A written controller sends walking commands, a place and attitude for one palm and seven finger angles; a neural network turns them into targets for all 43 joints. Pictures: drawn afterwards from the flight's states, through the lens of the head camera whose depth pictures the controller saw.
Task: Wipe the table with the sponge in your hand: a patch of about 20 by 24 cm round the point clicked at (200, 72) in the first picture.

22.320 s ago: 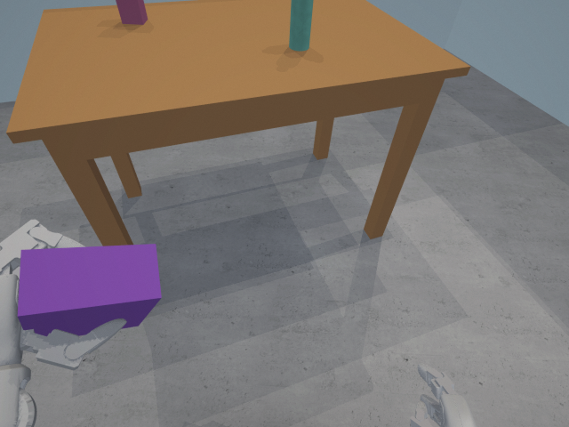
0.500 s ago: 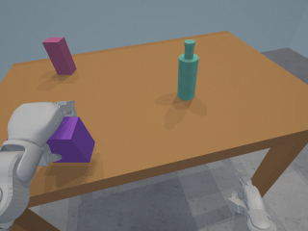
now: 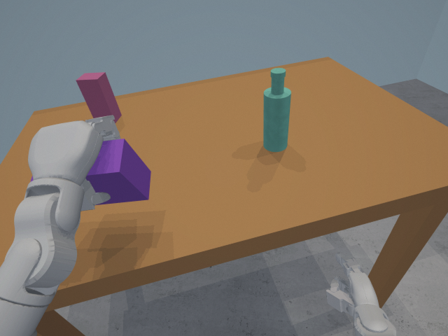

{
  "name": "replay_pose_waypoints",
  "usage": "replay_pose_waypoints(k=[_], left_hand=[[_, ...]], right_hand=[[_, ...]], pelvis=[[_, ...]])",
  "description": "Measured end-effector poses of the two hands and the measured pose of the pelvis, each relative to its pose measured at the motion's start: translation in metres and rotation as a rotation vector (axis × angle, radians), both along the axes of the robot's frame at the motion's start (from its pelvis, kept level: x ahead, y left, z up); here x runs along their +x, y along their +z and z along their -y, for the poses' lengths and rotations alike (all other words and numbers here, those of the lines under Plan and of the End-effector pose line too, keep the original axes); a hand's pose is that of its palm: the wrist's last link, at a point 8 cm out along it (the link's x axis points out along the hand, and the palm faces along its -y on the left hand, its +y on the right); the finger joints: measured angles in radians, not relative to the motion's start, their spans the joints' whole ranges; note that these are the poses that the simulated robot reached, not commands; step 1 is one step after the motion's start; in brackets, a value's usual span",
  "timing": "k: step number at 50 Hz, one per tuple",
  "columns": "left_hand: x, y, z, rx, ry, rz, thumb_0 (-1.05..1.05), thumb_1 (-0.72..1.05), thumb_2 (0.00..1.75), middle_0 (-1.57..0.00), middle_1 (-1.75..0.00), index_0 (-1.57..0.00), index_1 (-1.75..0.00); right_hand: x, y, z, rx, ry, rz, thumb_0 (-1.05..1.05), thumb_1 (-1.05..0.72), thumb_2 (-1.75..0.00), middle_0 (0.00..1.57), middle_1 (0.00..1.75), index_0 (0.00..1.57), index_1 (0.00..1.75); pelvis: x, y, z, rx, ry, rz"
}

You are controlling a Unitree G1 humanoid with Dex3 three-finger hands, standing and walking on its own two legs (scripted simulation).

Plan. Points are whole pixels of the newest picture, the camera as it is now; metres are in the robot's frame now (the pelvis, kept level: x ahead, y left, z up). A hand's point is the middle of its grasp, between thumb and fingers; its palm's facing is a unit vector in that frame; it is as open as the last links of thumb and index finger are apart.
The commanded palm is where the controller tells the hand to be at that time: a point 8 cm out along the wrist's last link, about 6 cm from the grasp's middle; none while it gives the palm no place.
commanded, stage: move the sponge above the wiping area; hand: left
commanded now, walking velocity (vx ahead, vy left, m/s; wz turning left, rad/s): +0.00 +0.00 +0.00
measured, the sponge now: (103, 180) +0.28 +0.26 +0.18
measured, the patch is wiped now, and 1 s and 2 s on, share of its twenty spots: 0.00 0.10 0.10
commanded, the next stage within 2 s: none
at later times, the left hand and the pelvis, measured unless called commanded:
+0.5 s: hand (83, 173) +0.27 +0.29 +0.20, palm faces +0.20 -0.01 -0.98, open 9.8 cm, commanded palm +0.22 +0.26 +0.24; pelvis +0.00 -0.03 +0.00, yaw +1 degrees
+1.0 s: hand (73, 186) +0.25 +0.30 +0.19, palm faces +0.20 -0.06 -0.98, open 9.8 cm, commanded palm +0.21 +0.27 +0.24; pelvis +0.01 -0.02 +0.00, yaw +2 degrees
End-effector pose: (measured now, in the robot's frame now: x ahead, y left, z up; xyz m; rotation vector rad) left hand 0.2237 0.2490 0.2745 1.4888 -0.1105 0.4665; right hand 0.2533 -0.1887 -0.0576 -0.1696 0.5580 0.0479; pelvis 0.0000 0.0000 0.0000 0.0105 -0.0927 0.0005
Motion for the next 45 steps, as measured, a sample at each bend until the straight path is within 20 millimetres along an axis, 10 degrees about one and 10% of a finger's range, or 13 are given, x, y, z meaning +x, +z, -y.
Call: replay_pose_waypoints(k=[5,13,25,35,45], left_hand=[[0.001,0.011,-0.025,-0.125,0.148,0.034,0.00,-0.49,1.03,-0.77,-1.38,-0.78,-1.37],[-0.010,-0.083,-0.004,-0.178,0.150,-0.308,0.00,-0.49,1.03,-0.76,-1.39,-0.78,-1.38],[0.018,-0.023,-0.030,-0.077,0.268,-0.174,0.00,-0.50,1.04,-0.77,-1.38,-0.79,-1.37],[0.019,-0.083,0.008,-0.068,0.071,-0.417,0.00,-0.50,1.04,-0.76,-1.38,-0.78,-1.38],[0.003,-0.020,-0.036,-0.047,0.210,-0.092,0.00,-0.50,1.04,-0.77,-1.38,-0.79,-1.37]], right_hand=[[-0.005,0.003,-0.001,0.056,0.022,-0.009,0.01,-0.91,-0.89,0.20,0.30,0.16,0.28],[-0.004,-0.004,0.012,-0.004,0.056,-0.024,0.01,-0.91,-0.89,0.20,0.30,0.19,0.30],[0.009,-0.004,0.024,0.010,0.030,-0.006,0.01,-0.91,-0.89,0.20,0.30,0.20,0.30],[0.009,-0.006,0.040,-0.033,0.012,-0.009,0.01,-0.91,-0.89,0.20,0.30,0.20,0.30],[0.008,-0.013,0.030,-0.020,0.015,-0.060,0.01,-0.91,-0.89,0.20,0.30,0.20,0.30]], pelvis=[[-0.001,0.002,0.008,-0.002,0.004,-0.023],[-0.004,-0.002,0.021,-0.005,0.019,-0.026],[0.005,-0.001,0.034,-0.002,0.024,-0.023],[0.014,-0.003,0.032,0.003,0.015,-0.034],[0.016,-0.001,0.027,-0.007,0.011,-0.022]])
